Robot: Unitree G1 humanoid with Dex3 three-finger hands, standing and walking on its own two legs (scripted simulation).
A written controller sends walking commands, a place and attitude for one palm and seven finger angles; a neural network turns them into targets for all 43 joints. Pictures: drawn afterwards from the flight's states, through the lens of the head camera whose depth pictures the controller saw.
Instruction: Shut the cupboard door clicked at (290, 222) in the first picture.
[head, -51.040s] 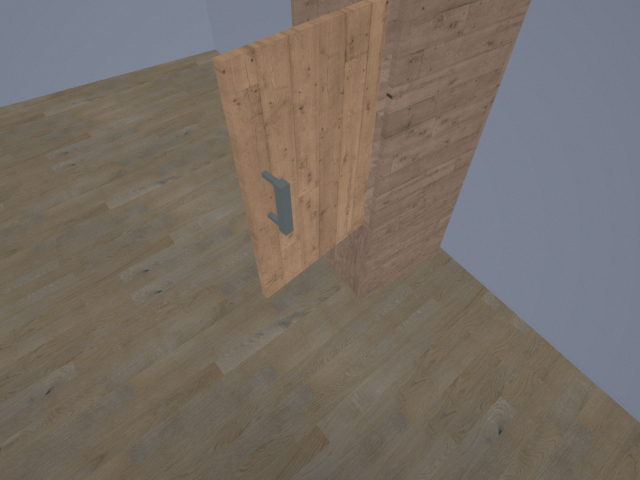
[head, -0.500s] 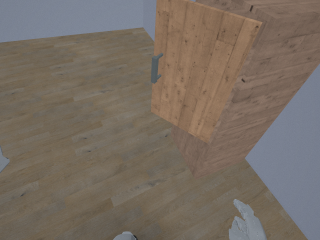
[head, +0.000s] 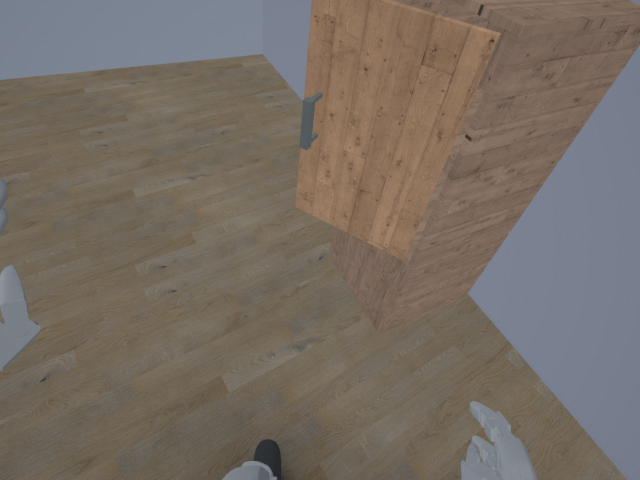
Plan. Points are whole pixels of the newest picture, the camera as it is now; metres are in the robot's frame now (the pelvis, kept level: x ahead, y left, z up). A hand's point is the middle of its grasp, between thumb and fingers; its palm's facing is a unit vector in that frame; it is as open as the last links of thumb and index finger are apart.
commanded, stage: stop stepping back and stand still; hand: left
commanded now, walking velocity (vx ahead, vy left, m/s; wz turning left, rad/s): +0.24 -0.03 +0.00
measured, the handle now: (311, 120) +0.86 +0.06 -0.01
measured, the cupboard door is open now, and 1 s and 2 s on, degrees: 33 33 33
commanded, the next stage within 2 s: let the arm hang, fingers relaxed in 1.02 s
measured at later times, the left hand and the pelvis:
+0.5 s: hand out of the picture +0.15 +0.28 +0.19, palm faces +0.32 -0.82 -0.47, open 7.5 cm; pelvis -0.07 +0.04 +0.01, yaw -7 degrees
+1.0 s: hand out of the picture +0.18 +0.31 +0.17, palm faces +0.32 -0.81 -0.50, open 7.5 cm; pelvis -0.04 +0.07 +0.01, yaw -5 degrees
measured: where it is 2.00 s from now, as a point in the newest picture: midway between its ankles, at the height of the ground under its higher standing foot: outside the picture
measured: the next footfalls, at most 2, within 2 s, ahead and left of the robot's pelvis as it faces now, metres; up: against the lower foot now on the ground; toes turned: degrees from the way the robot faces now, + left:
left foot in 0.14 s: +0.11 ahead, +0.10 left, +0.00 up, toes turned -2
right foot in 0.40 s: -0.05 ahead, -0.03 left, +0.00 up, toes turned -8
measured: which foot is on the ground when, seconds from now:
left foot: down 0.00-0.00, up 0.02-0.12, down 0.14-0.40, up 0.42-0.66, down 0.68-1.00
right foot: down 0.00-0.16, up 0.18-0.38, down 0.40-1.00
